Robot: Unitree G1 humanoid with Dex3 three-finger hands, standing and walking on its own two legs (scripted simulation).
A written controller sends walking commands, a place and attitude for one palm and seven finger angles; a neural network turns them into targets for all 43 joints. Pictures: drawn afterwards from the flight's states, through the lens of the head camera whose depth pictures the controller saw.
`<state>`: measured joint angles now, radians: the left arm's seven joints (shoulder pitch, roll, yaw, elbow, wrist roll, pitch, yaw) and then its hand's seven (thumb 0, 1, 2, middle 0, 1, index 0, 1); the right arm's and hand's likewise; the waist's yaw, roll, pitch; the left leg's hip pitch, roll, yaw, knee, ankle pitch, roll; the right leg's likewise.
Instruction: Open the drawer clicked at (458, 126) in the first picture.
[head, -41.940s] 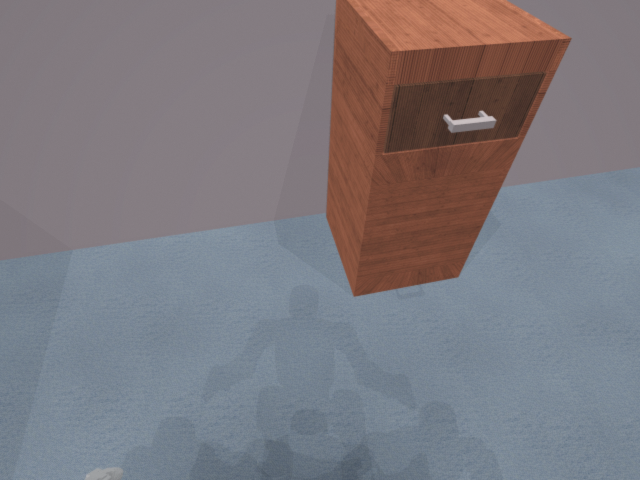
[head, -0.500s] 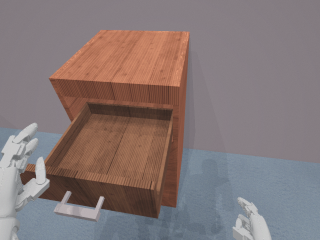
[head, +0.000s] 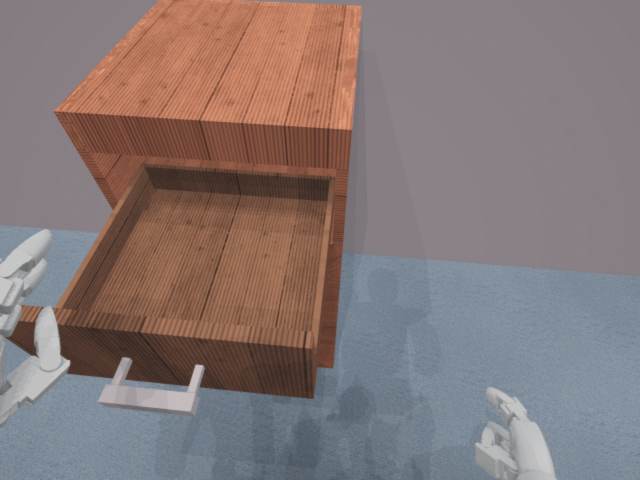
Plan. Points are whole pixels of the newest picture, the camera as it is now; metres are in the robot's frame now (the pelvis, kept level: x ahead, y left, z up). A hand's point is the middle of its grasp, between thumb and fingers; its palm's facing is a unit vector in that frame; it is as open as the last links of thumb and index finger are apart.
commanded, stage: step back with the hand held close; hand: left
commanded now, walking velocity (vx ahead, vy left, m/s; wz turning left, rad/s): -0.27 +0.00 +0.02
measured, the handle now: (155, 384) +0.23 +0.22 -0.02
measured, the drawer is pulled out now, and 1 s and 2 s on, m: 0.29 0.29 0.29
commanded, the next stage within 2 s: stop stepping back and stand still in 0.94 s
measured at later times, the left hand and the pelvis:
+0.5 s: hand out of the picture +0.14 +0.27 +0.16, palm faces +0.38 -0.81 -0.45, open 7.4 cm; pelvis -0.06 +0.02 -0.01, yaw +1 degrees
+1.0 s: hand out of the picture +0.05 +0.22 +0.15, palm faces +0.32 -0.82 -0.48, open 7.4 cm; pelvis -0.15 -0.02 -0.01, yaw +1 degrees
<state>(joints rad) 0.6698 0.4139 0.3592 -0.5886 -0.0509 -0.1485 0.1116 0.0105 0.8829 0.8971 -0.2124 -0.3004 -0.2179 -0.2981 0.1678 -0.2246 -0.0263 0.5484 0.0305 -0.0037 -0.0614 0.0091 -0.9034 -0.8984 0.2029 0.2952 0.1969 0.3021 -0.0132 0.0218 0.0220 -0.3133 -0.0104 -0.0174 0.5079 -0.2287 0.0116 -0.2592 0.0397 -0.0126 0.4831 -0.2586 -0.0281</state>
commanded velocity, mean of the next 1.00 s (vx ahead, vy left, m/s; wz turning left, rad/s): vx -0.35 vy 0.00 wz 0.03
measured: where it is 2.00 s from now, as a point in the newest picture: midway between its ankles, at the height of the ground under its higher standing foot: outside the picture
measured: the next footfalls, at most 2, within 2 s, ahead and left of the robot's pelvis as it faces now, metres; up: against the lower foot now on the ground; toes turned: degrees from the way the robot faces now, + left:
right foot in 0.68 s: -0.19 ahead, -0.13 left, +0.00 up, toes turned +0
left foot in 0.98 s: -0.10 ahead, +0.09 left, +0.00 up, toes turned +2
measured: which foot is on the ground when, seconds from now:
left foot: down 0.00-0.76, up 0.78-0.96, down 0.98-1.00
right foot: down 0.00-0.44, up 0.46-0.66, down 0.68-1.00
